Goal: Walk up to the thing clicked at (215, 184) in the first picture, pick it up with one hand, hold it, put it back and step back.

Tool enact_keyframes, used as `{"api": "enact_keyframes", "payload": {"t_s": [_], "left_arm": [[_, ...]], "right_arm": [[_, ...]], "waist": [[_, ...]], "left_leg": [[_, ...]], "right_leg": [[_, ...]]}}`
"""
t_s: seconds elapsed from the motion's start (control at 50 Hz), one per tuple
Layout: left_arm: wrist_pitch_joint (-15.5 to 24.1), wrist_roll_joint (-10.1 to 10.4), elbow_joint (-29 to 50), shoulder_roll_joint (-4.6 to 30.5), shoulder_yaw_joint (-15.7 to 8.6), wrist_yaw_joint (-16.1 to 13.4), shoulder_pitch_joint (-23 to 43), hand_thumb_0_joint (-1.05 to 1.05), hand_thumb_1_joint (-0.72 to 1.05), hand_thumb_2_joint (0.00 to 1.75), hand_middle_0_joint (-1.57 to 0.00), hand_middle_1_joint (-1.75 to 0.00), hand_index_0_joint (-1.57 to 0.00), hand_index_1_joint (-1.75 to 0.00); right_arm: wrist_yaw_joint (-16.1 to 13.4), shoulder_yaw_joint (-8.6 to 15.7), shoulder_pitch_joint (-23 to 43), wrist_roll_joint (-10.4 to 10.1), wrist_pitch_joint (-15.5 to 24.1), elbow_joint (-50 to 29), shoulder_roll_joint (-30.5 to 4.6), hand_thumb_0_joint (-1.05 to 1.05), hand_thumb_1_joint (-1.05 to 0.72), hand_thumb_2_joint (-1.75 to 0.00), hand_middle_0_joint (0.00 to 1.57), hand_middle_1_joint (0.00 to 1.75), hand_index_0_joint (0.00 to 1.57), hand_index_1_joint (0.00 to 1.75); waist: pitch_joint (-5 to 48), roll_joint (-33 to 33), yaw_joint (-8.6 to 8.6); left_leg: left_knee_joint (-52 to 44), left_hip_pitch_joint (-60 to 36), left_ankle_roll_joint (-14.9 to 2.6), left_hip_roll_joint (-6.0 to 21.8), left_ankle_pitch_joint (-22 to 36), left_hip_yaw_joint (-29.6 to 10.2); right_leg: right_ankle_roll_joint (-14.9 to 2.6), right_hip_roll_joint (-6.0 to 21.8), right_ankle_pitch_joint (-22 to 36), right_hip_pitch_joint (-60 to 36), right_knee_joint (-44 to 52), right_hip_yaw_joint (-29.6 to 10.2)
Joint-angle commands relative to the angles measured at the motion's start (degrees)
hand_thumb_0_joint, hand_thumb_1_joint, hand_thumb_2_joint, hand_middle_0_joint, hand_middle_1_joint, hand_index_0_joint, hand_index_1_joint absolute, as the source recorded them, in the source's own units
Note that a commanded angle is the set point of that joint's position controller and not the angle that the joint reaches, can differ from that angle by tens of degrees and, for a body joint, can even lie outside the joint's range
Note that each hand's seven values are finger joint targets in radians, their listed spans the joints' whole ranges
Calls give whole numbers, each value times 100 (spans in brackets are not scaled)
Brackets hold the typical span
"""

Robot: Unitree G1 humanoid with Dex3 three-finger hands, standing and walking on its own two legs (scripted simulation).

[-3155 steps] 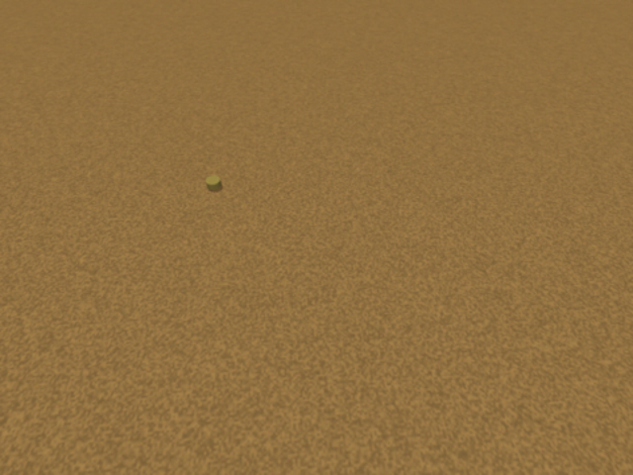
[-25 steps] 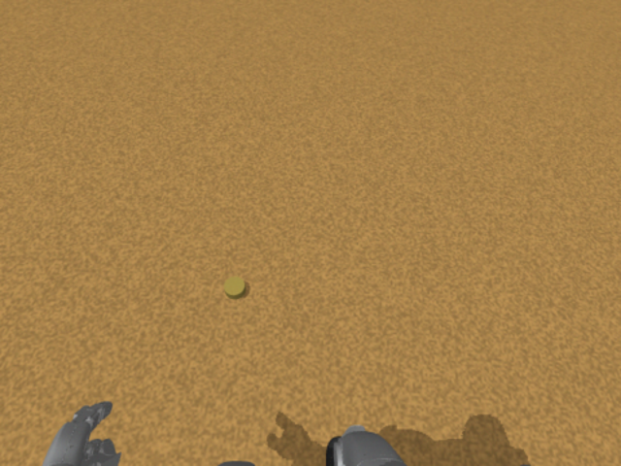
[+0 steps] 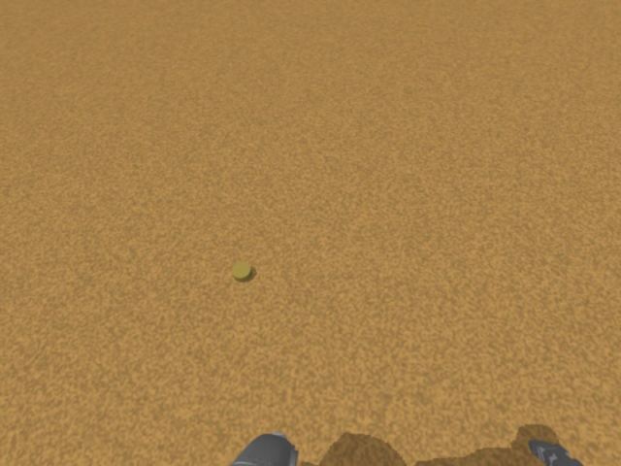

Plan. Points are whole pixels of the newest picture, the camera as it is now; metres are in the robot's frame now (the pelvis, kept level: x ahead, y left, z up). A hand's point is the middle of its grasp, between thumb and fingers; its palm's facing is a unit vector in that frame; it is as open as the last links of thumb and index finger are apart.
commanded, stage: step back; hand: left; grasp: from above
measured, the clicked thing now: (242, 272) +0.82 +0.33 -0.75
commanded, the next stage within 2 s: stand in 1.70 s
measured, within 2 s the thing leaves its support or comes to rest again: neither
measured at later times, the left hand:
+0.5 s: hand out of the picture -0.09 +0.25 -0.15, palm faces +0.04 -0.92 -0.40, open 7.4 cm
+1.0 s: hand out of the picture -0.24 +0.26 -0.14, palm faces +0.11 -0.90 -0.42, open 7.4 cm
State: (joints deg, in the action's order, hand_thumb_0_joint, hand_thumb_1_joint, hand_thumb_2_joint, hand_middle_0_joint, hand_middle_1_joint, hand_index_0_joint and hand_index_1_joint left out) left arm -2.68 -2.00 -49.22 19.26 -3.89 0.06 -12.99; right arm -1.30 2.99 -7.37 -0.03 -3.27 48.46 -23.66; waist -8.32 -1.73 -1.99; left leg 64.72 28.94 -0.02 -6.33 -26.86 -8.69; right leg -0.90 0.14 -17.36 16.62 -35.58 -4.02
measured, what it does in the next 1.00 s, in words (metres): walks backwards: left foot, then right foot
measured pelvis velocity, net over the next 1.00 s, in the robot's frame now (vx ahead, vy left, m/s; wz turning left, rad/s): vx -0.28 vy -0.03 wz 0.11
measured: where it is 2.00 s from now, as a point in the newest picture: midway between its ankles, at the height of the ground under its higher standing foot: outside the picture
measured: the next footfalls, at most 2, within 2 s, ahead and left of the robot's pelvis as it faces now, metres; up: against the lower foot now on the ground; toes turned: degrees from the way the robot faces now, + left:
left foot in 0.20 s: -0.06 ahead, +0.11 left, +0.00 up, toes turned +2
right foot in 0.54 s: -0.19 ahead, -0.15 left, +0.00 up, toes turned +3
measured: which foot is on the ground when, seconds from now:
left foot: up 0.00-0.18, down 0.20-0.56, up 0.58-0.84, down 0.86-1.00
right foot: down 0.00-0.22, up 0.24-0.52, down 0.54-0.90, up 0.92-1.00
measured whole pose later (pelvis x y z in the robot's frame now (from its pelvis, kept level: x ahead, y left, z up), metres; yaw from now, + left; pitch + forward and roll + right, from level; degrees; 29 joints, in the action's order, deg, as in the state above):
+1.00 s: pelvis -0.28 -0.03 +0.00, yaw +6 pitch -3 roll +1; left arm -1.2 -1.7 -54.8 24.0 -4.6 0.9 -13.1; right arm 1.3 3.2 -17.4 2.9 0.2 56.3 -20.5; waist -2.6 1.3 0.3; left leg 31.3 9.7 -1.3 -0.9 -19.7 -2.1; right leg -1.0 1.3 -25.9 23.2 -50.9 -0.4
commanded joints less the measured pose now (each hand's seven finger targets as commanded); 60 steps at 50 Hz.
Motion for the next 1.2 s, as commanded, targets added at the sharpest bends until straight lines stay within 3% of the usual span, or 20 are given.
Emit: {"api": "enact_keyframes", "payload": {"t_s": [0.0, 0.1, 0.16, 0.24, 0.32, 0.5, 0.54, 0.56, 0.58, 0.64, 0.74, 0.82, 0.84, 0.88, 0.9, 0.96, 1.1, 1.14, 1.16, 1.18], "left_arm": [[199, -70, 808, 1444, -436, -182, 381, 0, 90, 90, -20, -30, -20, -30], [102, -22, 837, 1529, -437, -269, 199, 0, 90, 90, -20, -30, -20, -30], [-1, 93, 951, 1566, -365, -204, 512, 0, 90, 90, -20, -30, -20, -30], [-24, 79, 1012, 1493, -372, -273, 926, 0, 90, 90, -20, -30, -20, -30], [-21, 172, 582, 1404, -368, -163, 323, 0, 90, 90, -20, -30, -20, -30], [329, 46, 68, 1263, -273, -210, -336, 0, 90, 90, -20, -30, -20, -30], [366, -97, 57, 2053, -496, -198, -372, 0, 90, 90, -20, -30, -20, -30], [343, -116, 284, 2612, -601, -210, 57, 0, 90, 90, -20, -30, -20, -30], [372, -46, 415, 2559, -593, -252, 581, 0, 90, 90, -20, -30, -20, -30], [417, -46, 403, 1707, -396, -260, 1033, 0, 90, 90, -20, -30, -20, -30], [428, -170, 228, 1853, -515, -147, 287, 0, 90, 90, -20, -30, -20, -30], [323, -93, 159, 1906, -475, -46, 413, 0, 90, 90, -20, -30, -20, -30], [285, -97, 125, 1565, -331, -45, 181, 0, 90, 90, -20, -30, -20, -30], [277, 67, 210, 1036, -167, -26, 125, 0, 90, 90, -20, -30, -20, -30], [326, -32, 222, 1652, -337, -32, 788, 0, 90, 90, -20, -30, -20, -30], [416, 73, 18, 1556, -315, 114, 418, 0, 90, 90, -20, -30, -20, -30], [502, 38, -330, 1364, -361, 132, -162, 0, 90, 90, -20, -30, -20, -30], [596, -40, -567, 1716, -478, 0, -733, 0, 90, 90, -20, -30, -20, -30], [646, -68, -427, 2193, -576, -42, -733, 0, 90, 90, -20, -30, -20, -30], [630, -79, -230, 2314, -567, -38, -193, 0, 90, 90, -20, -30, -20, -30]], "right_arm": [[-110, 208, -270, -13, 192, -317, -866, 0, -90, -90, 20, 30, 20, 30], [-88, 214, -345, 108, 265, -368, -799, 0, -90, -90, 20, 30, 20, 30], [-56, 308, -926, 146, 287, -97, -797, 0, -90, -90, 20, 30, 20, 30], [-8, 543, -136, 272, 263, -398, -1951, 0, -90, -90, 20, 30, 20, 30], [-40, 290, 322, 271, 265, -506, -1150, 0, -90, -90, 20, 30, 20, 30], [82, 325, 68, 129, -31, -419, -1241, 0, -90, -90, 20, 30, 20, 30], [87, 152, 6, 100, -2, -578, -660, 0, -90, -90, 20, 30, 20, 30], [2, 265, 386, 155, -45, -661, -890, 0, -90, -90, 20, 30, 20, 30], [-6, 437, 340, 128, -73, -573, -1193, 0, -90, -90, 20, 30, 20, 30], [89, 325, -251, 58, 1, -141, -1009, 0, -90, -90, 20, 30, 20, 30], [167, 284, -82, 174, 193, -166, -975, 0, -90, -90, 20, 30, 20, 30], [199, 352, -702, 208, 406, 194, -874, 0, -90, -90, 20, 30, 20, 30], [173, 437, -893, 257, 458, 353, -944, 0, -90, -90, 20, 30, 20, 30], [109, 525, -832, 371, 526, 250, -1544, 0, -90, -90, 20, 30, 20, 30], [138, 595, -851, 251, 512, 278, -1996, 0, -90, -90, 20, 30, 20, 30], [140, 419, -154, 291, 594, 174, -1324, 0, -90, -90, 20, 30, 20, 30], [164, 405, -133, 227, 470, 117, -1278, 0, -90, -90, 20, 30, 20, 30], [129, 172, -396, 174, 400, 69, -533, 0, -90, -90, 20, 30, 20, 30], [100, 112, -519, 165, 395, -40, -342, 0, -90, -90, 20, 30, 20, 30], [33, 281, -498, 194, 357, 98, -903, 0, -90, -90, 20, 30, 20, 30]], "waist": [[832, 1046, 8], [1251, 1402, -126], [1516, 1123, 190], [944, -1190, 372], [753, -448, -72], [1601, -734, 52], [1207, 1345, 27], [874, 1576, -303], [317, 1524, -74], [417, 590, 400], [643, 1333, -173], [837, 1322, 121], [938, 608, 174], [684, -859, 165], [69, -673, 505], [-93, -565, 94], [447, -820, -112], [689, 820, -324], [672, 1526, -299], [373, 881, -207]], "left_leg": [[-150, 61, 147, -60, -101, 101], [-2252, -319, 77, 470, -308, 511], [-4308, -1539, -100, 475, 1639, 762], [-4644, -757, -1955, 3121, 3065, -2343], [-4063, -1016, -1259, 1903, 3660, -323], [-2842, -2060, -853, 1540, 2764, 96], [-1704, 598, -205, 384, -122, 401], [-585, 123, 31, 332, -798, -193], [202, -307, 56, 630, -574, -524], [419, -97, 68, 45, 306, -253], [-1663, 129, 213, 513, -67, 378], [-4440, -1904, -62, 582, 439, 904], [-4674, -2608, -119, 500, 711, 624], [-5363, -2936, -835, 2331, -1839, -2485], [-5697, -1495, -1460, 2838, -2970, -3029], [-5174, -1582, -1053, 1965, -954, -1060], [-4070, -605, -808, 1554, -611, -55], [-1837, 310, -425, 805, -404, 578], [-845, 911, -155, 178, -740, 539], [-574, 402, -121, 491, -750, 36]], "right_leg": [[-951, 995, 2580, -722, 792, -748], [-1116, 1505, 3419, -1650, 346, -1029], [-696, 1160, 2779, -1114, -246, -689], [47, -261, -2126, 585, -3207, -446], [10, -616, -1259, 778, -3803, -450], [59, -220, 433, -801, 1733, 570], [-468, 1267, -33, -1487, 1624, -2072], [-1515, 2514, -450, 302, 1986, -3070], [-1658, 2713, -969, 1460, 2289, -3296], [-953, 1286, 763, 374, 1302, -849], [-851, 1207, -2378, -850, 1599, -1137], [-703, 1223, -1715, -132, 1017, -719], [-479, 843, -1328, 265, 140, -273], [40, -146, -1550, 2444, -1813, 712], [23, 346, -1481, 2077, -1922, -4], [-44, 355, -674, 1464, -1495, 94], [-48, -66, -27, -864, 394, 767], [-131, 413, -554, -1922, 1326, -559], [-613, 1857, -2020, -1564, 2329, -3005], [-1126, 2307, -3036, -503, 2547, -3454]]}}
